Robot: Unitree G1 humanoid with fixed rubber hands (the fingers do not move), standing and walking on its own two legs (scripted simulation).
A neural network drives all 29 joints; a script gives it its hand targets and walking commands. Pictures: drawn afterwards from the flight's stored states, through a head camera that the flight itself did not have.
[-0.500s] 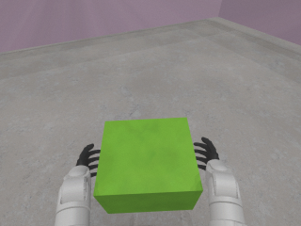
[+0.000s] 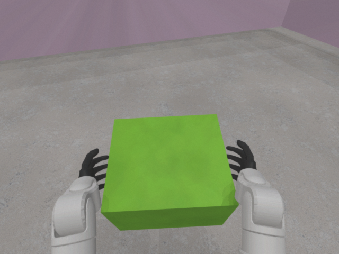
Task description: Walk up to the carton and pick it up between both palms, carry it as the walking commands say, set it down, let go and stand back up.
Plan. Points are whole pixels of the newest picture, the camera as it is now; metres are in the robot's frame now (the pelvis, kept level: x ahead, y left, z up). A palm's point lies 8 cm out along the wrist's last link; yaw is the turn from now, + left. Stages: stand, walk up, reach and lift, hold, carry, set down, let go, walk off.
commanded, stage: carry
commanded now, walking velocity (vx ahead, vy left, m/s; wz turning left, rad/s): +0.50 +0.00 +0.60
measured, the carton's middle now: (168, 172) +0.33 -0.01 +0.04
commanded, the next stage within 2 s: none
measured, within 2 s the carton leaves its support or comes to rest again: neither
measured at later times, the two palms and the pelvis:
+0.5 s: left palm (54, 138) +0.45 +0.32 +0.05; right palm (161, 112) +0.56 +0.00 +0.05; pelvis +0.27 +0.09 -0.04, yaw +18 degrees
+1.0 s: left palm (27, 92) +0.62 +0.45 +0.10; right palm (111, 62) +0.86 +0.21 +0.10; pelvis +0.56 +0.18 +0.00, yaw +39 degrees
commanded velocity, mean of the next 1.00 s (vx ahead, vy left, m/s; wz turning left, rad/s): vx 0.50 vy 0.00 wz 0.60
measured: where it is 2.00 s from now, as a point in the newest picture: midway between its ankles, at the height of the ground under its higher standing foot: (76, 174)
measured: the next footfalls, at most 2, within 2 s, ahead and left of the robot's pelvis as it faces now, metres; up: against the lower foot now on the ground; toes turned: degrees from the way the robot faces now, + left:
left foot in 0.40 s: +0.35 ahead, +0.20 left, +0.00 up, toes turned +25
right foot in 0.72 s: +0.59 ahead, +0.08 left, +0.00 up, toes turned +17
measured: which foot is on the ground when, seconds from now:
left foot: down 0.00-0.02, up 0.04-0.38, down 0.40-0.76, up 0.78-1.00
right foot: down 0.00-0.46, up 0.48-0.70, down 0.72-1.00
